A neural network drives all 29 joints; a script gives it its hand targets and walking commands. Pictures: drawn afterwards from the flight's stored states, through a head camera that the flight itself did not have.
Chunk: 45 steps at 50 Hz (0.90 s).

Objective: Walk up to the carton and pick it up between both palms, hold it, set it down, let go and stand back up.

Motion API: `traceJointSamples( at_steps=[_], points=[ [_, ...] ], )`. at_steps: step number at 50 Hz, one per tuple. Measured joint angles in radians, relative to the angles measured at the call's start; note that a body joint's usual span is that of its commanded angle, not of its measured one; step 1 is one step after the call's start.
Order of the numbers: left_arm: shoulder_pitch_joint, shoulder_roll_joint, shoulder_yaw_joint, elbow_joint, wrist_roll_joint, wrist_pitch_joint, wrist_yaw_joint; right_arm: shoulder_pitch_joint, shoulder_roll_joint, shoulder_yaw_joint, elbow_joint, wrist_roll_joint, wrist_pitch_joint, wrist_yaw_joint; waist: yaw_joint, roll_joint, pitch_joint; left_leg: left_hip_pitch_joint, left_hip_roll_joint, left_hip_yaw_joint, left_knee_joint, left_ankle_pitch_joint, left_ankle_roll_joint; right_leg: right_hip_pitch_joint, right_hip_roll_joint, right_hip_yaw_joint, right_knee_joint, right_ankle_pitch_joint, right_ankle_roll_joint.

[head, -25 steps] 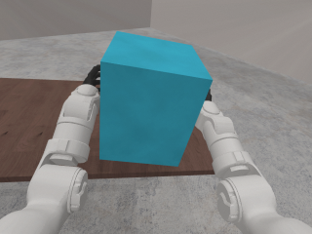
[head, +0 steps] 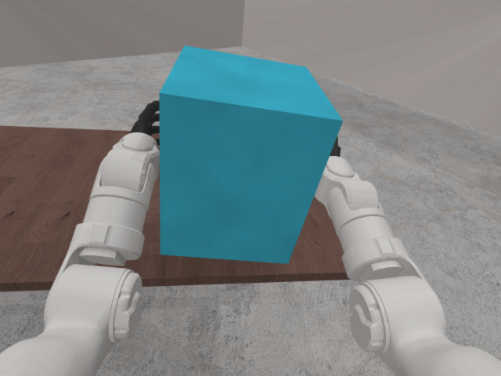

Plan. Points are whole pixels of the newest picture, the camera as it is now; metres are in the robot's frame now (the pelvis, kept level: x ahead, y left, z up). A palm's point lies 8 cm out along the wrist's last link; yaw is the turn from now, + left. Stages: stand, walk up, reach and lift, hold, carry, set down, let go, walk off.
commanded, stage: hold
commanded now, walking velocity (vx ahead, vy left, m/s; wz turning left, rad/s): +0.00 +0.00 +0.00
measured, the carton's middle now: (236, 156) +0.38 +0.01 +0.23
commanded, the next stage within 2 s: none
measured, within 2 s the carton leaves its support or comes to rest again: neither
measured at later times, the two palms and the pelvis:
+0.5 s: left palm (136, 139) +0.38 +0.16 +0.25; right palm (327, 157) +0.36 -0.13 +0.24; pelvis +0.00 +0.00 +0.00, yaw +0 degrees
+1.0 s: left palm (134, 140) +0.37 +0.16 +0.25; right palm (327, 157) +0.36 -0.13 +0.25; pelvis -0.01 +0.00 +0.00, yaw +0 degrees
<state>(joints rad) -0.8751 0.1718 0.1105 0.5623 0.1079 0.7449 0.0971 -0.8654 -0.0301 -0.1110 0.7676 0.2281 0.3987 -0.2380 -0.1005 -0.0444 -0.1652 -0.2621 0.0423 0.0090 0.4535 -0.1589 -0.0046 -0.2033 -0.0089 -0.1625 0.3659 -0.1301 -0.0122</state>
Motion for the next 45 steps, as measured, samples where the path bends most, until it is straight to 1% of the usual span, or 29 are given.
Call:
traceJointSamples(
  at_steps=[24,45],
  points=[
    [0.001,0.0,0.015,-0.102,0.0,0.089,0.003,-0.004,-0.014,0.024,-0.084,0.028,0.082,-0.013,0.0,0.0,0.0,0.0,-0.001,-0.002,0.0,0.006,0.0,0.001,0.0,0.0,0.0,0.005,0.0],
    [0.001,0.0,0.023,-0.106,0.0,0.105,0.001,-0.018,-0.017,0.024,-0.084,0.028,0.115,-0.015,0.0,0.0,0.0,0.0,-0.002,-0.005,0.0,0.01,0.0,0.001,0.001,0.0,0.0,0.009,0.0]
  ],
)
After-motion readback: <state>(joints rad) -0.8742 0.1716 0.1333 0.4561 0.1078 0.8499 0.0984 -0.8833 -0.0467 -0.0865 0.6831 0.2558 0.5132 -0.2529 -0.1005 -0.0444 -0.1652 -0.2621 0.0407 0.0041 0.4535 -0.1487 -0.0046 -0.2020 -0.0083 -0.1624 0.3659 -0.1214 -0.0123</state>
